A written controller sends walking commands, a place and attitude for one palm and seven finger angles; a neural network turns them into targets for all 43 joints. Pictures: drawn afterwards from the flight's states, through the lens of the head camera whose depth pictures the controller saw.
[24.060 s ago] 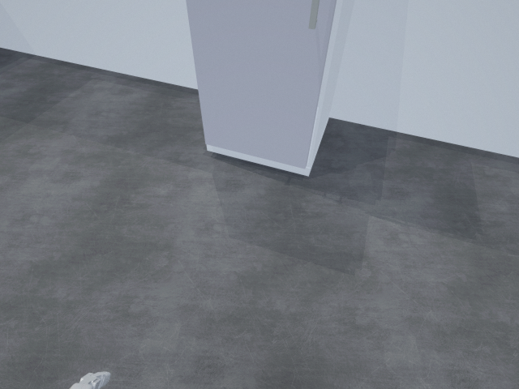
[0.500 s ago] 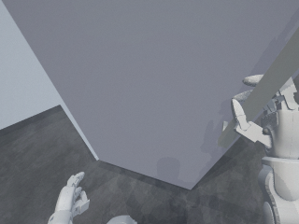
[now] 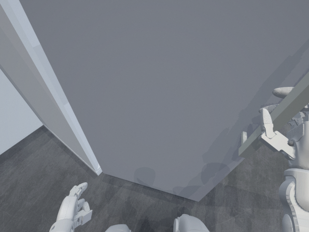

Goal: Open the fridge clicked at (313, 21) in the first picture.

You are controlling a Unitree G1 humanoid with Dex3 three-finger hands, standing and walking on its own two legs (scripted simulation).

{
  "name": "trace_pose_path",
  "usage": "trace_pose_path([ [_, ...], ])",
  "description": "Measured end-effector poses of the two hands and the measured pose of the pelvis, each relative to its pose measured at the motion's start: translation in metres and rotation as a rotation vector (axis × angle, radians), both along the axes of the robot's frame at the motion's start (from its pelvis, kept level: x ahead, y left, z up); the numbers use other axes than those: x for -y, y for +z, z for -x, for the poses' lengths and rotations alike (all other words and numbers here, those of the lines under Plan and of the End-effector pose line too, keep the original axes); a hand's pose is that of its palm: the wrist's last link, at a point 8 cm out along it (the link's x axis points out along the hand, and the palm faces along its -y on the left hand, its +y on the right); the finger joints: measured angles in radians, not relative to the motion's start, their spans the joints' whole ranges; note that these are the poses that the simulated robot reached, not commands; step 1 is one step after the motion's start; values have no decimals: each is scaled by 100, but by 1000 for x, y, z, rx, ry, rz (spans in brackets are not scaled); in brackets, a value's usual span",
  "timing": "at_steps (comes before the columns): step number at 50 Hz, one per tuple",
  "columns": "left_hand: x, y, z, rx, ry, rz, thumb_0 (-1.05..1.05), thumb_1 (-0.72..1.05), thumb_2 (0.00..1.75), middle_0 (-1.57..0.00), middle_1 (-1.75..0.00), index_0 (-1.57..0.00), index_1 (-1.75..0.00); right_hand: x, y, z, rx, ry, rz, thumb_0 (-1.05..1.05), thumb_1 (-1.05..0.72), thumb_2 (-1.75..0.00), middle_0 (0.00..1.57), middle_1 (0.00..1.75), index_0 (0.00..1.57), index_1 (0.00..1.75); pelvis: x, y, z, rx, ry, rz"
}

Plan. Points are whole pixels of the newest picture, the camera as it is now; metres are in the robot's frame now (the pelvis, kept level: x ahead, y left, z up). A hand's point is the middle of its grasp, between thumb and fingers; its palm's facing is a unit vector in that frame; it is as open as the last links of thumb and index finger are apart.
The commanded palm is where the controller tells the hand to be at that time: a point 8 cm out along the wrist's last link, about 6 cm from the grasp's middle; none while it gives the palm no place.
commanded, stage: walk backward, drawing the door open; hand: right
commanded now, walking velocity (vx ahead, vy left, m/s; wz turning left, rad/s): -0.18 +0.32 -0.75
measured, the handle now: (290, 94) +0.33 -0.19 +0.24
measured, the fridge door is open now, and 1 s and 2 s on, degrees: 67 78 78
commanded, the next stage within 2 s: stop walking and hold the door back in 0.22 s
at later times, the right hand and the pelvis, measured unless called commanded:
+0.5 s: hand (245, 198) +0.17 -0.10 +0.19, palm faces +0.55 +0.79 -0.26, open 6.8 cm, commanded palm +0.16 -0.17 +0.17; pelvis -0.07 +0.18 -0.01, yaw -17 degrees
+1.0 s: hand (254, 168) +0.21 -0.12 +0.19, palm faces +0.52 +0.83 -0.21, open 6.0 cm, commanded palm +0.16 -0.17 +0.17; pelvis -0.13 +0.20 +0.00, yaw -20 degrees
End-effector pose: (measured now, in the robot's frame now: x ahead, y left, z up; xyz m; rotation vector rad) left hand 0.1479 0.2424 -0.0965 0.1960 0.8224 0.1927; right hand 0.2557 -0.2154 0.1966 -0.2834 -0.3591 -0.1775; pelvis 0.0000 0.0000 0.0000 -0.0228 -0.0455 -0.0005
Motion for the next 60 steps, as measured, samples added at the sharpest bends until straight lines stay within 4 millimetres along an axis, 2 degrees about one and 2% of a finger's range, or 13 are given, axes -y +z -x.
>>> trace_pose_path([
  [6,-25,12,-1,33,-79,-95,2,91,90,-20,-30,-20,-30,-14,-5,40,82,18,-19,-7,-57,-78,46,140,23,135,-25,-12,17,-38,-91,-20],
  [14,-25,26,4,9,-262,-2,2,91,90,-20,-30,-20,-30,-41,-1,92,25,-85,-20,-5,-57,-77,46,140,26,136,-84,14,45,-7,-190,-104],
  [19,-41,19,-2,26,-353,65,2,91,90,-20,-30,-20,-30,-63,0,123,14,-207,-12,-5,-58,-78,46,140,25,137,-131,11,53,-11,-251,-126],
  [22,-58,0,-13,43,-419,88,1,90,90,-20,-30,-20,-30,-74,-3,134,69,-306,29,-8,-55,-79,46,140,25,138,-165,-9,57,-24,-280,-64],
  [25,-82,-11,-19,23,-449,49,2,91,90,-20,-30,-20,-30,-79,-5,136,43,-363,42,-12,-54,-80,46,140,28,138,-180,-11,68,5,-303,-36],
  [29,-113,-5,-18,11,-431,-3,2,91,90,-20,-30,-20,-30,-79,-1,134,-1,-393,29,-10,-54,-83,48,140,32,139,-190,-3,79,16,-349,17],
  [37,-157,13,10,4,-380,-103,2,91,90,-20,-30,-20,-30,-67,0,113,-64,-380,-24,-9,-57,-86,47,140,38,140,-193,1,107,-8,-399,31],
  [40,-161,12,31,3,-343,-128,2,91,90,-20,-30,-20,-30,-62,-2,104,-39,-346,-61,-6,-59,-86,47,140,39,140,-186,-5,121,-10,-395,14],
  [43,-156,9,60,-26,-304,-94,2,91,90,-19,-30,-19,-30,-60,-2,98,-43,-337,-82,-4,-62,-86,46,140,37,140,-185,-1,131,-6,-369,-15],
  [47,-144,-4,103,-130,-305,-35,1,91,90,-20,-30,-19,-30,-57,-1,92,-76,-343,-91,-4,-64,-85,46,140,36,140,-189,5,134,-17,-365,-56],
  [50,-139,-21,126,-202,-319,5,1,91,90,-20,-30,-20,-30,-56,0,89,-82,-353,-72,-4,-64,-83,46,140,35,140,-195,-2,132,-28,-354,-46],
  [54,-143,-38,141,-254,-287,25,1,91,90,-20,-30,-20,-30,-54,0,87,-89,-371,-53,-6,-64,-82,46,140,34,140,-195,-6,134,-6,-348,-50],
  [60,-153,-25,134,-224,-278,-52,2,91,90,-20,-30,-20,-30,-50,-1,80,-105,-338,-79,-8,-64,-83,46,140,38,140,-183,-1,136,4,-337,-22],
])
